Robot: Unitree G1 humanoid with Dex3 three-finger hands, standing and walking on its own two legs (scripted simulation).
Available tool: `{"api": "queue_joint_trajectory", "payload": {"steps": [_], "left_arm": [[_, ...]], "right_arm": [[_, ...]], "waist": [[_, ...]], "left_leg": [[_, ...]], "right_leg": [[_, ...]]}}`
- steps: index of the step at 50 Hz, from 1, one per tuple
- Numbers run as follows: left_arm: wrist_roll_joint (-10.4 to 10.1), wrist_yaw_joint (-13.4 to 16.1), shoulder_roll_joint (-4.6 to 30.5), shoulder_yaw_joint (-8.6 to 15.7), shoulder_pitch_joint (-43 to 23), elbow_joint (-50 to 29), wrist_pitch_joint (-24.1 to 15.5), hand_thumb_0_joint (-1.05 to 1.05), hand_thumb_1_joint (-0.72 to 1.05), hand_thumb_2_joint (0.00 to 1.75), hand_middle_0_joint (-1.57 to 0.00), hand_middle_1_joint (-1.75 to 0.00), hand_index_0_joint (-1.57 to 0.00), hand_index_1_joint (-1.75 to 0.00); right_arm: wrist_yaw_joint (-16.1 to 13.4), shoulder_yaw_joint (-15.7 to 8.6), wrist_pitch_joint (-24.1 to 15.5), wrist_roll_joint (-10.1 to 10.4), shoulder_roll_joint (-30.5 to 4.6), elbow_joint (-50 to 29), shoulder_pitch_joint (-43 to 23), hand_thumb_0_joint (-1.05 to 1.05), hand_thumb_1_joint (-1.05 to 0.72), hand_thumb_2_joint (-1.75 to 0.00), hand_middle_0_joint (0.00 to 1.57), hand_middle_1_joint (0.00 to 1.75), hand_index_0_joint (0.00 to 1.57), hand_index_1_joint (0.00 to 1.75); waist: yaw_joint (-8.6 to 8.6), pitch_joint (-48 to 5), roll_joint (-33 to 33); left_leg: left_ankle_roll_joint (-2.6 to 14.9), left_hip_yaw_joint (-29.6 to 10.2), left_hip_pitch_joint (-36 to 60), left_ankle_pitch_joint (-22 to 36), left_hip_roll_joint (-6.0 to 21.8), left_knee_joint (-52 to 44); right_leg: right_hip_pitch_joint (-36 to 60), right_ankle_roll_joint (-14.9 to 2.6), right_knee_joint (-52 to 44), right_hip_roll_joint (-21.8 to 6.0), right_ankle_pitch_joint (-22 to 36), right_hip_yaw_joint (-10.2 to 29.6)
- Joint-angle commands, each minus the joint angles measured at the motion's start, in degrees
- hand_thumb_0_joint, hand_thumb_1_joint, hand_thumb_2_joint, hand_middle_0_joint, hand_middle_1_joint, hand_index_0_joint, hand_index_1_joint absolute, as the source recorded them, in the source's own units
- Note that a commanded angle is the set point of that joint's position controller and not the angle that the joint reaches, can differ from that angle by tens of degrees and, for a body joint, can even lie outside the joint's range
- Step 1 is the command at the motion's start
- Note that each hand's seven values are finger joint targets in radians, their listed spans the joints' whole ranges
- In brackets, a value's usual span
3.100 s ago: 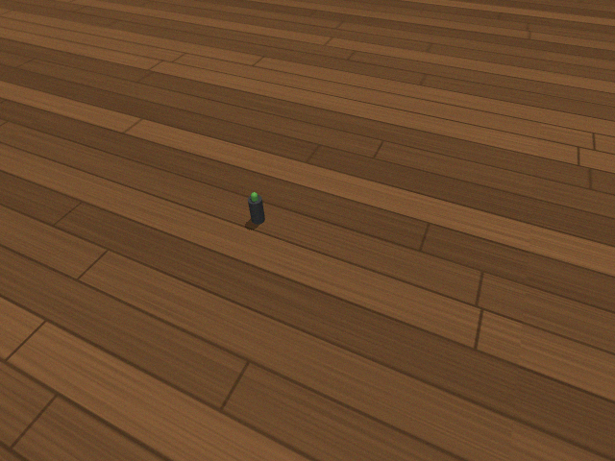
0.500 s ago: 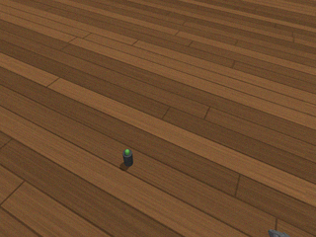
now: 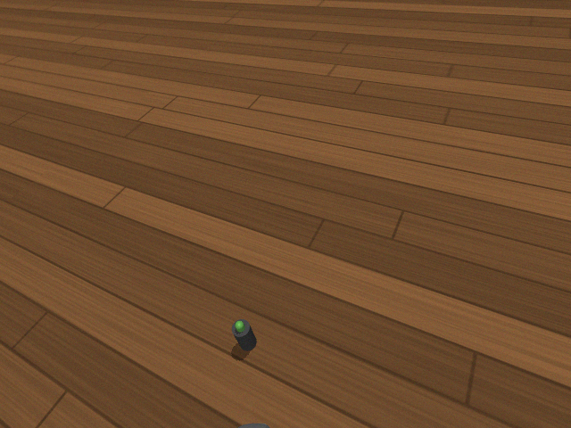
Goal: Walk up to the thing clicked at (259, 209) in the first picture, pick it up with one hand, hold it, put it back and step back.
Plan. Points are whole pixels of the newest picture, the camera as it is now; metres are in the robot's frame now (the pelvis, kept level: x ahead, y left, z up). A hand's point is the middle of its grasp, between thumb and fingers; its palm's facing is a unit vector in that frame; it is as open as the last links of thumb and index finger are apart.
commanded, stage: walk up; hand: left
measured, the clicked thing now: (243, 333) +0.56 +0.27 -0.69
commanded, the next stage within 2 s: none
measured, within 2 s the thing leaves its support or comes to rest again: neither
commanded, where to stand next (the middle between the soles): +0.22 +0.06 m, yaw +1 degrees
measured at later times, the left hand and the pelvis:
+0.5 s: hand out of the picture +0.14 +0.33 -0.16, palm faces +0.01 -0.94 -0.35, open 7.4 cm; pelvis +0.11 +0.05 -0.01, yaw +3 degrees
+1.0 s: hand (137, 410) +0.20 +0.30 -0.15, palm faces +0.00 -0.93 -0.37, open 7.4 cm; pelvis +0.12 +0.04 -0.01, yaw +2 degrees
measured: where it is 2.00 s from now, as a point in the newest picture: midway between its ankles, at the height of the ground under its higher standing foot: outside the picture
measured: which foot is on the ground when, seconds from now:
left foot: up 0.00-0.30, down 0.32-1.00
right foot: down 0.00-0.36, up 0.38-0.68, down 0.70-1.00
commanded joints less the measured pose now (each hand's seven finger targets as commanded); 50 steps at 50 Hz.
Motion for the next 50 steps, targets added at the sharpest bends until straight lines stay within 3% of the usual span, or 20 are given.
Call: {"api": "queue_joint_trajectory", "payload": {"steps": [1,6,11,15,16,17,18,19,20,22,24,31,34,35,37,38,41,43,47,50], "left_arm": [[0.2,1.7,15.8,4.6,2.9,-4.1,-1.6,0.0,0.9,0.9,-0.2,-0.3,-0.2,-0.3],[1.0,1.8,17.0,5.5,4.1,-5.3,-1.4,0.0,0.9,0.9,-0.2,-0.3,-0.2,-0.3],[1.1,1.6,17.8,5.5,3.5,-5.7,-1.3,0.0,0.9,0.9,-0.2,-0.3,-0.2,-0.3],[1.0,1.8,16.3,3.7,1.5,-6.0,-0.4,0.0,0.9,0.9,-0.2,-0.3,-0.2,-0.3],[0.8,1.7,14.1,2.8,3.2,-5.9,-0.2,0.0,0.9,0.9,-0.2,-0.3,-0.2,-0.3],[0.3,1.8,9.9,1.7,4.8,-6.7,-0.1,0.0,0.9,0.9,-0.2,-0.3,-0.2,-0.3],[0.1,2.2,10.9,2.1,7.2,-5.6,0.7,0.0,0.9,0.9,-0.2,-0.3,-0.2,-0.3],[0.8,2.8,15.0,2.9,6.2,-4.1,1.6,0.0,0.9,0.9,-0.2,-0.3,-0.2,-0.3],[0.8,2.6,16.0,2.8,4.7,-4.1,1.5,0.0,0.9,0.9,-0.2,-0.3,-0.2,-0.3],[0.3,2.1,14.5,2.9,5.5,-2.4,2.0,0.0,0.9,0.9,-0.2,-0.3,-0.2,-0.3],[0.1,1.8,13.1,2.5,7.4,-0.9,2.4,0.0,0.9,0.9,-0.2,-0.3,-0.2,-0.3],[0.6,2.8,11.5,2.4,4.6,1.4,2.6,0.0,0.9,0.9,-0.2,-0.3,-0.2,-0.3],[1.3,3.2,12.0,2.8,4.6,3.0,2.2,0.0,0.9,0.9,-0.2,-0.3,-0.2,-0.3],[1.5,3.4,12.7,3.0,3.5,2.5,1.8,0.0,0.9,0.9,-0.2,-0.3,-0.2,-0.3],[2.1,3.4,17.5,3.1,-4.1,0.5,0.8,0.0,0.9,0.9,-0.2,-0.3,-0.2,-0.3],[1.8,3.4,19.5,3.1,-7.8,0.2,1.2,0.0,0.9,0.9,-0.2,-0.3,-0.2,-0.3],[1.2,3.2,14.4,1.5,-9.2,1.4,1.6,0.0,0.9,0.9,-0.2,-0.3,-0.2,-0.3],[1.0,3.0,13.6,1.1,-9.7,2.1,1.7,0.0,0.9,0.9,-0.2,-0.3,-0.2,-0.3],[0.6,2.5,12.8,0.8,-10.3,4.5,2.6,0.0,0.9,0.9,-0.2,-0.3,-0.2,-0.3],[0.8,2.4,12.6,0.6,-11.3,6.2,2.9,0.0,0.9,0.9,-0.2,-0.3,-0.2,-0.3]], "right_arm": [[-0.2,-3.5,0.1,-0.1,-8.9,-3.1,4.2,0.0,-0.9,-0.9,0.2,0.3,0.2,0.3],[0.7,-3.9,0.0,-1.2,-8.7,-5.7,-3.1,0.0,-0.9,-0.9,0.2,0.3,0.2,0.3],[1.5,-3.6,-1.1,-1.6,-8.0,-6.9,-6.4,0.0,-0.9,-0.9,0.2,0.3,0.2,0.3],[0.7,-4.4,-1.9,-1.7,-9.1,-4.1,0.8,0.0,-0.9,-0.9,0.2,0.3,0.2,0.3],[0.1,-5.3,-2.2,-1.9,-11.2,-2.8,5.3,0.0,-0.9,-0.9,0.2,0.3,0.2,0.3],[-0.8,-6.4,-2.4,-2.5,-15.9,-3.1,8.2,0.0,-0.9,-0.9,0.2,0.3,0.2,0.3],[-1.3,-6.3,-2.4,-1.3,-17.4,-4.8,6.8,0.0,-0.9,-0.9,0.2,0.3,0.2,0.3],[-1.1,-6.6,-2.1,0.0,-17.7,-4.5,5.2,0.0,-0.9,-0.9,0.2,0.3,0.2,0.3],[-1.3,-6.0,-1.9,0.2,-15.7,-4.9,3.9,0.0,-0.9,-0.9,0.2,0.3,0.2,0.3],[-1.8,-4.4,-2.1,-0.1,-12.3,-6.3,-0.3,0.0,-0.9,-0.9,0.2,0.3,0.2,0.3],[-2.0,-3.9,-2.4,-0.3,-12.1,-6.3,-1.9,0.0,-0.9,-0.9,0.2,0.3,0.2,0.3],[-2.2,-3.1,-0.3,-1.1,-11.5,-7.0,-6.0,0.0,-0.9,-0.9,0.2,0.3,0.2,0.3],[-2.1,-2.1,0.8,-0.3,-9.2,-6.6,-8.8,0.0,-0.9,-0.9,0.2,0.3,0.2,0.3],[-2.2,-1.2,1.0,0.1,-7.1,-5.9,-7.5,0.0,-0.9,-0.9,0.2,0.3,0.2,0.3],[-2.4,-0.3,1.6,0.3,-4.4,-4.4,-4.8,0.0,-0.9,-0.9,0.2,0.3,0.2,0.3],[-2.9,-1.6,1.6,-0.1,-8.1,-2.6,-5.1,0.0,-0.9,-0.9,0.2,0.3,0.2,0.3],[-2.3,-1.5,1.0,0.5,-7.8,1.0,-4.8,0.0,-0.9,-0.9,0.2,0.3,0.2,0.3],[-2.5,-1.5,0.6,0.1,-8.0,2.4,-4.2,0.0,-0.9,-0.9,0.2,0.3,0.2,0.3],[-2.1,-0.7,0.5,-0.4,-8.8,4.1,-9.5,0.0,-0.9,-0.9,0.2,0.3,0.2,0.3],[-1.8,-0.5,0.5,-0.9,-8.9,6.3,-10.5,0.0,-0.9,-0.9,0.2,0.3,0.2,0.3]], "waist": [[-0.72,-2.8,-11.9],[1.73,0.1,-9.4],[1.77,-0.3,-9.4],[-3.18,-3.3,-4.6],[-5.18,-6.8,2.0],[-5.67,-9.1,14.1],[-3.95,-7.7,10.8],[-3.8,-5.6,7.6],[-3.43,-3.8,4.0],[-1.48,-2.3,2.2],[-0.46,-3.0,4.3],[-0.78,-5.0,6.2],[1.32,-6.3,0.8],[1.45,-6.5,-3.1],[-1.91,-2.5,-14.6],[-1.72,-2.1,-14.8],[-2.92,-3.0,-12.3],[-2.83,-7.5,-12.9],[-0.53,-5.0,-9.1],[-0.66,-1.6,-5.8]], "left_leg": [[-0.86,-3.0,-6.2,6.6,0.5,-2.3],[-1.77,-3.2,-8.3,6.9,2.6,-14.0],[-0.4,1.1,-1.7,6.3,4.3,-23.9],[1.5,4.0,16.8,9.0,0.5,-30.3],[3.22,1.1,23.9,4.8,1.5,-34.1],[7.46,-17.8,28.7,4.3,13.8,-38.7],[12.53,-32.6,27.6,4.0,22.1,-44.9],[15.76,-33.0,22.2,1.1,23.8,-44.7],[15.43,-28.0,18.9,6.1,21.6,-44.1],[10.48,-13.5,13.9,13.5,15.0,-42.9],[9.35,-7.3,10.5,17.0,11.7,-41.7],[11.39,-5.7,4.6,15.1,13.1,-36.5],[7.54,-4.6,-0.5,5.9,10.8,-30.0],[4.98,-3.4,-1.0,2.4,9.1,-26.8],[-0.08,1.4,-0.4,-10.6,0.2,-16.3],[0.07,0.3,6.3,-12.1,1.5,-13.9],[0.74,1.6,12.2,0.1,1.6,-26.5],[1.13,-0.3,16.2,8.5,3.0,-30.7],[1.85,-4.1,10.1,-6.1,5.0,-36.3],[1.37,-5.0,7.9,-9.5,5.4,-40.4]], "right_leg": [[7.6,-4.34,-13.5,-11.3,21.2,9.5],[7.4,-7.97,-16.1,-14.8,4.1,10.8],[6.3,-9.89,-11.9,-16.2,8.8,9.3],[-4.0,-6.42,1.5,-11.7,10.4,4.1],[-6.3,-4.49,13.1,-7.3,11.9,0.4],[-15.3,-0.51,28.1,-1.3,0.1,-2.6],[-21.4,0.2,31.5,3.6,-18.1,0.4],[-19.8,-0.4,35.4,-0.3,-20.6,4.4],[-19.6,-0.46,37.0,-0.8,-19.1,5.8],[-15.3,-0.44,31.7,-2.4,-13.8,7.9],[-11.8,0.38,28.5,-2.0,-9.4,5.5],[-2.7,2.29,13.6,-0.6,-4.2,1.6],[5.7,0.8,2.7,0.6,0.7,1.9],[6.7,-0.36,-2.8,-1.9,-0.7,6.6],[-3.7,-8.17,-13.5,-18.8,-4.6,29.9],[-10.9,-12.19,-11.1,-20.3,-1.8,29.6],[-9.0,-4.21,-7.0,-10.3,1.0,14.7],[-6.3,-2.24,-3.3,-8.9,6.1,12.7],[-4.4,-0.46,-9.0,-6.5,-15.7,12.1],[-5.2,-0.72,-9.4,-5.6,-17.1,11.7]]}}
